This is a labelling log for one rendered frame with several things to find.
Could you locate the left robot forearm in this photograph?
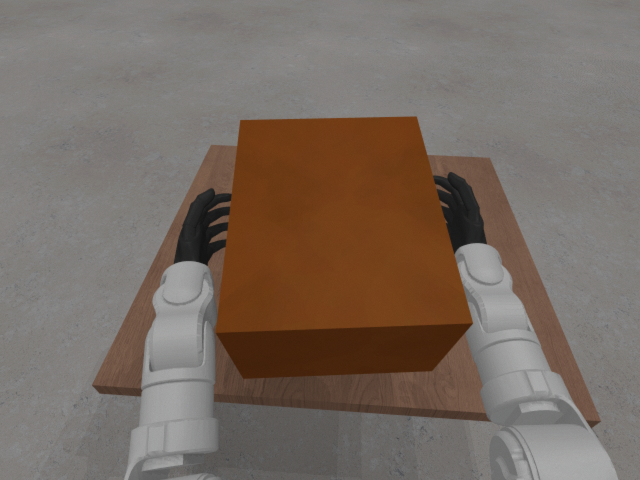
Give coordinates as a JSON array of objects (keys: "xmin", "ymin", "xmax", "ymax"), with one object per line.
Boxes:
[{"xmin": 124, "ymin": 261, "xmax": 219, "ymax": 480}]

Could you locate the robot right upper arm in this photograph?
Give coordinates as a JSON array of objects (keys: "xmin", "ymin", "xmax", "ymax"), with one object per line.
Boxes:
[{"xmin": 489, "ymin": 424, "xmax": 616, "ymax": 480}]

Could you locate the robot left hand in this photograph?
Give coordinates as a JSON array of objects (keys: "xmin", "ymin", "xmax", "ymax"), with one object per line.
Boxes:
[{"xmin": 174, "ymin": 188, "xmax": 232, "ymax": 266}]

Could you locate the right robot forearm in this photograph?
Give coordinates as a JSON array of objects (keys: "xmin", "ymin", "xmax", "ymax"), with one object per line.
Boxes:
[{"xmin": 454, "ymin": 243, "xmax": 618, "ymax": 480}]

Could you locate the carton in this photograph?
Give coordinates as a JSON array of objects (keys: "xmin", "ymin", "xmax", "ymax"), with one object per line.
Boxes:
[{"xmin": 216, "ymin": 116, "xmax": 473, "ymax": 379}]

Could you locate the robot right hand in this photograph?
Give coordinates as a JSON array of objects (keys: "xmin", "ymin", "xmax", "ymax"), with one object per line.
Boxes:
[{"xmin": 433, "ymin": 172, "xmax": 487, "ymax": 254}]

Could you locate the table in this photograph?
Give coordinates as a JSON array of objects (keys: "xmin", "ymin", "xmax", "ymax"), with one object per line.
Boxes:
[{"xmin": 92, "ymin": 145, "xmax": 601, "ymax": 428}]

